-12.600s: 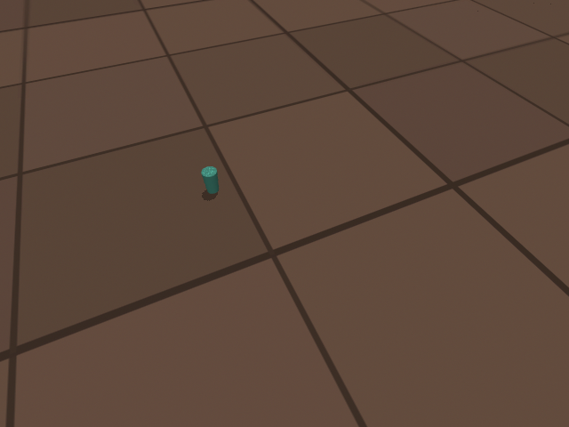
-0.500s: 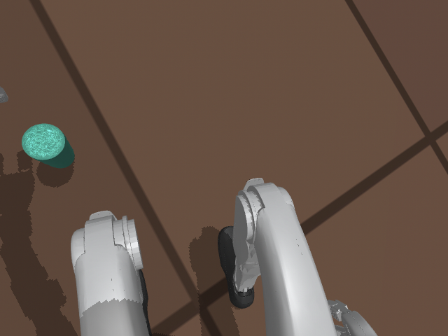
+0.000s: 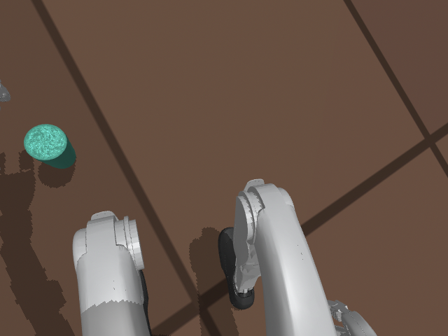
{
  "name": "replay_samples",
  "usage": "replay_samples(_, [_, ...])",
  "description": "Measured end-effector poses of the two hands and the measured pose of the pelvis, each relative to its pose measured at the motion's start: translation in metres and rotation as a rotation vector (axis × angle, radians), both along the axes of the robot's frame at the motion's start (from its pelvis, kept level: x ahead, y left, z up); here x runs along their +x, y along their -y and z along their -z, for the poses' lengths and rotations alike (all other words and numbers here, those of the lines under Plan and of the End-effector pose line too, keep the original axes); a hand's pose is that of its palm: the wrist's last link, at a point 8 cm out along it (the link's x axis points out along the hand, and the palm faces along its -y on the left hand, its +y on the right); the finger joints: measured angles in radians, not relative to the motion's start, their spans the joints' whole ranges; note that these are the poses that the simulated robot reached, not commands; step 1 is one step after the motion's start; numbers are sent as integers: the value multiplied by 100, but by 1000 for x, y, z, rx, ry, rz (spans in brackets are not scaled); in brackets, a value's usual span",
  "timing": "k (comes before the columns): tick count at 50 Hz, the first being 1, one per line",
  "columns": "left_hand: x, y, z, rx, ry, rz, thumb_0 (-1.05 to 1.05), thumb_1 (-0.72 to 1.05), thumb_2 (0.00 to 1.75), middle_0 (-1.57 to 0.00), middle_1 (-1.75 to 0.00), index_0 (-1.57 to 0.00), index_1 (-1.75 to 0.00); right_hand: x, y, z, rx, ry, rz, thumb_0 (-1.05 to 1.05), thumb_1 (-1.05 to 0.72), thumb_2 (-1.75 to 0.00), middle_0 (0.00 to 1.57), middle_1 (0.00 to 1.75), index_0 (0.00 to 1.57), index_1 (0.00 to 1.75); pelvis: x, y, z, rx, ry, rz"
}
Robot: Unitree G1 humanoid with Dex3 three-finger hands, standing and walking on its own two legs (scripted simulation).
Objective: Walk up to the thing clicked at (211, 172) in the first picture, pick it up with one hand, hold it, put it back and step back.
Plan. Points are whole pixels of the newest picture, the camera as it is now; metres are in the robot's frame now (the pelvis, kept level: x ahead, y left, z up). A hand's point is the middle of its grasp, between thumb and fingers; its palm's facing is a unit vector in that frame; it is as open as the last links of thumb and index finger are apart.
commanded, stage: rise first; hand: left
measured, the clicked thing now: (55, 150) +0.48 +0.26 -0.29
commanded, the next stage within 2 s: none
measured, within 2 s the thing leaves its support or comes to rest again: neither
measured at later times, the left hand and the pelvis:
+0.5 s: hand out of the picture +0.47 +0.33 -0.15, palm faces -0.44 -0.04 -0.90, open 13.2 cm; pelvis +0.00 +0.00 +0.00, yaw +0 degrees
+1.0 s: hand out of the picture +0.47 +0.32 -0.15, palm faces -0.44 -0.04 -0.90, open 13.4 cm; pelvis +0.00 +0.00 +0.00, yaw +0 degrees
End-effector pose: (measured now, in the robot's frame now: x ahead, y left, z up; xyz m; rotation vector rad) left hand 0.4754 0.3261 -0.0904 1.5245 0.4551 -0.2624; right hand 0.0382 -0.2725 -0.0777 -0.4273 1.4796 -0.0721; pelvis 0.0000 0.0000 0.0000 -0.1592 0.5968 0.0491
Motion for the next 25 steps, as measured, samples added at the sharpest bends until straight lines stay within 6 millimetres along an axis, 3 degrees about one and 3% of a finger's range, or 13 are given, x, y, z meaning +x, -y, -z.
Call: replay_samples(25, [1, 0, -2, 4, -2, -9, 0, -38, 88, -26, -85, -24, -87, -3, 1, 0, 1, 3, -2, 0, -91, -90, 20, 30, 20, 30, -1, 1, 1, 1, 2, 2])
